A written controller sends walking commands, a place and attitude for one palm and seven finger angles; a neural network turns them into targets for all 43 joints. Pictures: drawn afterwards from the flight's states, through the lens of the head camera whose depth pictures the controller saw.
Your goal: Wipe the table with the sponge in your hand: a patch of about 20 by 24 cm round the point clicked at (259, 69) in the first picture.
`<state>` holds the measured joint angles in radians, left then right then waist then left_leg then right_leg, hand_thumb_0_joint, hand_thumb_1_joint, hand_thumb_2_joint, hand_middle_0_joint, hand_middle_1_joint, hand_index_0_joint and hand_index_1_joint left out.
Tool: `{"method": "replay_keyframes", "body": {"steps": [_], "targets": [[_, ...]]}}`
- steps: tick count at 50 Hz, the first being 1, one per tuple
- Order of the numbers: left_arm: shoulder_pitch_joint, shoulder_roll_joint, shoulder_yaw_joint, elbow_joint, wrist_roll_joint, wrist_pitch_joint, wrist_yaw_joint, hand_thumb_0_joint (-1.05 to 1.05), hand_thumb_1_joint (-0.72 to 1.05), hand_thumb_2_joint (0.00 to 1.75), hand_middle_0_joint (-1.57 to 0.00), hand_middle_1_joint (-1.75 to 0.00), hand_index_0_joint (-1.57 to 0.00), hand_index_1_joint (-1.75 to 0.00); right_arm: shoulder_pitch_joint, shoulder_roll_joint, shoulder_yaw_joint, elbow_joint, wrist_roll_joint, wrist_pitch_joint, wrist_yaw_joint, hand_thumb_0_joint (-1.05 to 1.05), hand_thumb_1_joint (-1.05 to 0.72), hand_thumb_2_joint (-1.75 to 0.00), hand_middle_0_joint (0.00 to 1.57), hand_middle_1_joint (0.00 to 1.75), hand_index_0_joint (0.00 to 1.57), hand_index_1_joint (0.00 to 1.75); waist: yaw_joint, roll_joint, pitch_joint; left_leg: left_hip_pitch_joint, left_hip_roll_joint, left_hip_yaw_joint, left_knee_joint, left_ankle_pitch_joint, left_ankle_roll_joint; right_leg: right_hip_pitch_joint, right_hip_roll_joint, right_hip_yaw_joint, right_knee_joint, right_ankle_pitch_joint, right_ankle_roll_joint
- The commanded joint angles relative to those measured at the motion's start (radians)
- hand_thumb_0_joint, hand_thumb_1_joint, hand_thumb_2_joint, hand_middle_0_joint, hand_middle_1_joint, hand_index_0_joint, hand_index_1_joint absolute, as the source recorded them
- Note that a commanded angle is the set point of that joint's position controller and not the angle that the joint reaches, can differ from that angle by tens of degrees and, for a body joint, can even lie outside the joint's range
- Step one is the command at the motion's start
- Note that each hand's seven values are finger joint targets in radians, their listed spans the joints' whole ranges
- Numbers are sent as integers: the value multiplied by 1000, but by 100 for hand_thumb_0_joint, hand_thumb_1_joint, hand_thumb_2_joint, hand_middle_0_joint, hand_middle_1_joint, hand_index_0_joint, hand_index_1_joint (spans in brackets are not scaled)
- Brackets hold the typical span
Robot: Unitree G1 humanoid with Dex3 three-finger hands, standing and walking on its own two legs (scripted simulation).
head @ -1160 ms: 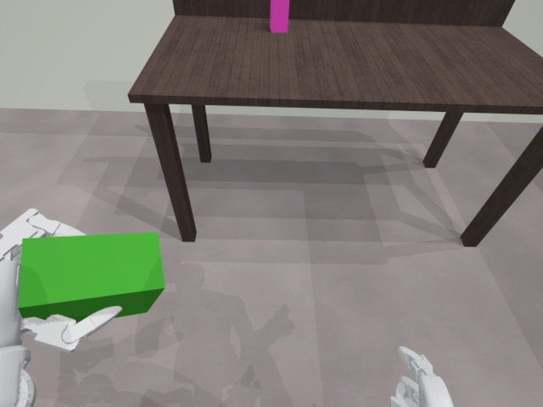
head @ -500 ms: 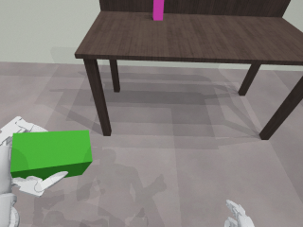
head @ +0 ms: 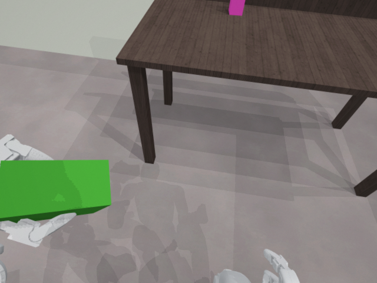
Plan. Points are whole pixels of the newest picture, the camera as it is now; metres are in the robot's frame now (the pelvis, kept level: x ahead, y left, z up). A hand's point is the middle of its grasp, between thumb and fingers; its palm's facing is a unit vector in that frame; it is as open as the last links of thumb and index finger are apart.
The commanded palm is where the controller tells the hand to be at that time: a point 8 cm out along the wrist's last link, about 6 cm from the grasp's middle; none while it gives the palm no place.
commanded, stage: walk to a spot facing it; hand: left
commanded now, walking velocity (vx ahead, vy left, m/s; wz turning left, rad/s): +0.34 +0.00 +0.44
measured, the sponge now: (72, 190) +0.23 +0.19 +0.15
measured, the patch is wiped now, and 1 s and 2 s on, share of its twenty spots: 0.00 0.00 0.00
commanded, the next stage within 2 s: none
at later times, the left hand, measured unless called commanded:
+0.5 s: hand (68, 153) +0.28 +0.20 +0.18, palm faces +0.57 -0.64 -0.51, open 10.3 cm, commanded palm +0.21 +0.24 +0.18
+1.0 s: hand (43, 197) +0.21 +0.21 +0.18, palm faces +0.76 -0.44 -0.47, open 10.3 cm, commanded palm +0.15 +0.22 +0.18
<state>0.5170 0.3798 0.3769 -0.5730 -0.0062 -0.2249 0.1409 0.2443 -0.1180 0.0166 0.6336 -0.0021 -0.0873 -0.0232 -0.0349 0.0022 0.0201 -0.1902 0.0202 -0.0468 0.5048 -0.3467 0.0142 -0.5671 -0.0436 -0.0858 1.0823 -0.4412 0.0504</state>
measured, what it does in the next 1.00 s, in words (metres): walks ahead, turning left: right foot, then left foot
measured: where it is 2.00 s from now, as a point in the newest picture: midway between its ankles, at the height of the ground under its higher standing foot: outside the picture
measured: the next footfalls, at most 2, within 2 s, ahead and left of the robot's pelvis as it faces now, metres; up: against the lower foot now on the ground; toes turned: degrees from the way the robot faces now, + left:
right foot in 0.18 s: +0.20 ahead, -0.13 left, +0.00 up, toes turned -4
left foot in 0.66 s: +0.21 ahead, +0.09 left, +0.00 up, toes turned +29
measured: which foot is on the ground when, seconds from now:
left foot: down 0.00-0.18, up 0.20-0.64, down 0.66-1.00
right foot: up 0.00-0.16, down 0.18-0.66, up 0.68-1.00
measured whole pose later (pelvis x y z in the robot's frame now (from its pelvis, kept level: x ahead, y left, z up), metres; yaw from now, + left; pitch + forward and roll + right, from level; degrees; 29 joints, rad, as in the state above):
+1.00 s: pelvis +0.17 -0.11 -0.01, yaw +32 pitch +0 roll -2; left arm 0.53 0.42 0.41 -0.60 -0.06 -0.16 0.15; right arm 0.25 -0.14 0.02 0.59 0.01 -0.09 -0.03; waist 0.02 0.05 0.04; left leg -0.41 0.04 -0.10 0.52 -0.12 -0.04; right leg -0.28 -0.02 -0.07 0.65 -0.45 0.09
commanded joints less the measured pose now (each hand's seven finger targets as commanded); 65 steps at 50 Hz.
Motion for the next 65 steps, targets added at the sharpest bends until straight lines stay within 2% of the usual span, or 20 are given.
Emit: {"method": "replay_keyframes", "body": {"steps": [1,7,8,9,10,13,18,26,30,31,33,35,40,49,50,51,52,54,57,65], "targets": [[12,120,107,-156,-16,-56,-2,0,10,130,-120,-160,-120,-160,-64,-182,-70,-134,-4,-51,-33,0,-90,-90,20,30,20,30,22,216,-74,120,189,-168,-155,524,170,-15,-6,-45,-203,105,2],[-114,126,86,-91,-8,-24,-14,0,10,130,-120,-160,-120,-160,-116,-173,-59,-130,8,-59,-63,0,-90,-90,20,30,20,30,60,131,-120,-86,129,-82,134,429,118,526,44,-99,-606,242,-10],[-146,155,89,-88,4,-14,-9,0,10,130,-120,-160,-120,-160,-122,-160,-59,-141,14,-51,-64,0,-90,-90,20,30,20,30,63,-67,-159,-261,74,-42,380,229,78,701,-139,112,-674,177,-69],[-160,219,147,-80,4,-11,4,0,10,130,-120,-160,-120,-160,-138,-157,-65,-167,10,-46,-67,0,-90,-90,20,30,20,30,68,-291,-211,-484,-60,48,723,-203,23,791,-426,579,-741,296,-200],[-206,216,159,-110,-6,-28,16,0,10,130,-120,-160,-120,-160,-138,-196,-78,-174,-3,-53,-67,0,-90,-90,20,30,20,30,57,-244,-187,-451,-24,-41,864,-191,10,634,-468,624,-818,200,-205],[-88,208,149,-152,4,-53,9,0,10,130,-120,-160,-120,-160,-163,-181,-68,-169,-7,-2,-46,0,-90,-90,20,30,20,30,50,-82,-102,-482,73,-19,972,-56,-39,468,-407,328,-778,234,-204],[-44,201,161,-218,-13,-35,32,0,10,130,-120,-160,-120,-160,-158,-166,-69,-198,-12,28,-57,0,-90,-90,20,30,20,30,33,-85,-116,-396,105,94,667,5,-70,428,-341,7,-716,658,-159],[-21,163,131,-195,-29,5,66,0,10,130,-120,-160,-120,-160,-101,-160,-63,-254,-12,25,-62,0,-90,-90,20,30,20,30,64,-190,-132,-313,47,242,260,-10,-61,527,-355,-68,-645,841,-139],[-93,166,103,-234,-33,8,75,0,10,130,-120,-160,-120,-160,-80,-160,-59,-259,-9,26,-69,0,-90,-90,20,30,20,30,26,-142,-182,-117,-17,268,41,67,-42,488,-333,-123,-428,883,-100],[-130,165,89,-264,-36,4,76,0,10,130,-120,-160,-120,-160,-71,-165,-63,-257,-5,27,-74,0,-90,-90,20,30,20,30,-4,-73,-211,12,-10,230,-56,175,-24,415,-307,-125,-273,836,-60],[-165,186,88,-333,-46,-33,62,0,10,130,-120,-160,-120,-160,-80,-203,-64,-261,-6,-7,-57,0,-90,-90,20,30,20,30,31,308,-201,234,410,-414,-116,1051,222,4,-41,-41,119,-233,33],[-120,230,133,-257,-10,-31,33,0,10,130,-120,-160,-120,-160,-86,-218,-85,-221,5,-13,-28,0,-90,-90,20,30,20,30,22,190,-203,217,404,-376,-88,866,236,-73,-59,100,204,-177,21],[28,180,156,-344,-52,-28,27,0,10,130,-120,-160,-120,-160,-99,-197,-77,-210,8,-29,-1,0,-90,-90,20,30,20,30,36,284,-180,-74,220,-141,-165,407,126,135,-18,35,-32,12,35],[-77,107,71,-170,-61,24,13,0,10,130,-120,-160,-120,-160,-93,-190,-56,-188,16,-58,-29,0,-90,-90,20,30,20,30,47,216,-144,-160,150,-165,-108,205,82,422,59,-19,-617,58,24],[-108,126,72,-168,-50,29,15,0,10,130,-120,-160,-120,-160,-95,-176,-53,-189,19,-53,-29,0,-90,-90,20,30,20,30,54,105,-136,-214,102,-124,-2,99,44,464,-37,62,-773,138,-17],[-132,191,92,-160,-32,41,26,0,10,130,-120,-160,-120,-160,-104,-145,-43,-200,17,-42,-31,0,-90,-90,20,30,20,30,49,-185,-103,-389,-23,28,251,-83,-33,504,-292,336,-866,193,-112],[-204,217,116,-161,-47,56,45,0,10,130,-120,-160,-120,-160,-131,-176,-55,-202,21,-53,-42,0,-90,-90,20,30,20,30,67,-253,-91,-402,-49,41,506,-153,-63,392,-404,417,-856,319,-163],[-169,180,80,-152,-37,52,41,0,10,130,-120,-160,-120,-160,-133,-172,-53,-177,5,-46,-52,0,-90,-90,20,30,20,30,43,-185,-63,-394,-5,29,701,-95,-77,362,-348,254,-764,538,-169],[-181,185,90,-144,-29,26,36,0,10,130,-120,-160,-120,-160,-170,-155,-41,-182,8,-22,-73,0,-90,-90,20,30,20,30,39,-159,-51,-310,30,76,566,-89,-85,369,-303,44,-723,682,-140],[-67,149,102,-162,-31,12,56,0,10,130,-120,-160,-120,-160,-106,-167,-58,-232,-14,8,-74,0,-90,-90,20,30,20,30,62,-174,-151,-188,7,163,98,-81,-50,480,-322,45,-618,682,-147]]}}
